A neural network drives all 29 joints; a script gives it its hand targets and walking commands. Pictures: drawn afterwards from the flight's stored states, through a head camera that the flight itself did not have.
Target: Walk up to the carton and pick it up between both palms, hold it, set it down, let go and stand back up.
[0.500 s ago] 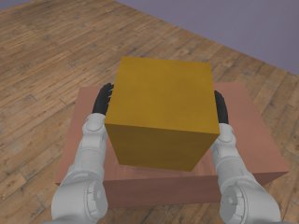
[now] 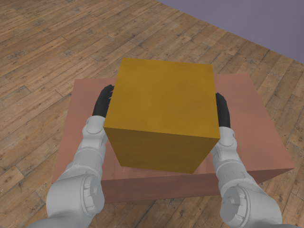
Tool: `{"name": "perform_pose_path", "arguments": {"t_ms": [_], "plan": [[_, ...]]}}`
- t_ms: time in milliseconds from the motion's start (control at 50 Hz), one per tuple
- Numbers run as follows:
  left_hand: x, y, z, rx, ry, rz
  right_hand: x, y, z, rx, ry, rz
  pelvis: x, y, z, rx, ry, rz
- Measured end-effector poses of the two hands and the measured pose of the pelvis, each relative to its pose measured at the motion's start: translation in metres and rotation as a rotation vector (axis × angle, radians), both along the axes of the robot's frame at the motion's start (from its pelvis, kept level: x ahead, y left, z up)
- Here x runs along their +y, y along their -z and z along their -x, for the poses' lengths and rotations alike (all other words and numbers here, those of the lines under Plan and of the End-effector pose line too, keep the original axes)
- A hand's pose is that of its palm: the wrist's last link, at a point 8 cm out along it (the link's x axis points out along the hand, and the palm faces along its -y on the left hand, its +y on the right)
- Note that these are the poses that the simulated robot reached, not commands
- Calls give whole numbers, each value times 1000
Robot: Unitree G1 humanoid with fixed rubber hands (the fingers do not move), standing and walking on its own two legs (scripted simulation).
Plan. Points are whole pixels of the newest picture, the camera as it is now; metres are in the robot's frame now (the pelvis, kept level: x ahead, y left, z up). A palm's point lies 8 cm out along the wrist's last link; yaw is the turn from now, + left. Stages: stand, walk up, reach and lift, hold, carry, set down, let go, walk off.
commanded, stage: set down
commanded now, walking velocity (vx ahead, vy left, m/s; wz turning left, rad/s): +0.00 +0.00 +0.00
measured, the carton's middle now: (161, 121) +0.40 -0.03 -0.02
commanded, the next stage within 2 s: none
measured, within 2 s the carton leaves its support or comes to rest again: rests again in 0.94 s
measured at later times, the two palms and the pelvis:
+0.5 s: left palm (104, 115) +0.42 +0.14 +0.01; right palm (220, 126) +0.36 -0.20 +0.00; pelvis -0.01 +0.00 -0.01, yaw +0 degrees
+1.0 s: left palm (105, 124) +0.41 +0.14 -0.03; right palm (215, 133) +0.36 -0.19 -0.03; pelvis -0.01 +0.00 -0.01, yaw +0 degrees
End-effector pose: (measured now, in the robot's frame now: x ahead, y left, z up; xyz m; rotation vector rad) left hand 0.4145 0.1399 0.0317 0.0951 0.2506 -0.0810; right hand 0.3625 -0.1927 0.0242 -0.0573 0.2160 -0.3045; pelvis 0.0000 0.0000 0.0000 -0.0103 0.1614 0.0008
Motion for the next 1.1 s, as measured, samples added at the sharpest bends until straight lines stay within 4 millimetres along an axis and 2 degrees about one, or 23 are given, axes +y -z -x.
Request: {"name": "perform_pose_path", "arguments": {"t_ms": [540, 980, 1100], "plan": [[-4, 23, -2, 27, 8, 8, -3, 23, 3, 27, 9, 1, 0, 6, 10, 105, 1, 5], [1, 57, 4, 51, -8, 18, 1, 53, 5, 50, 0, -16, 1, 13, 10, 195, -6, 16], [-1, 59, 6, 39, -14, 32, 0, 57, 8, 39, 0, -22, 1, 16, 13, 213, -8, 18]]}}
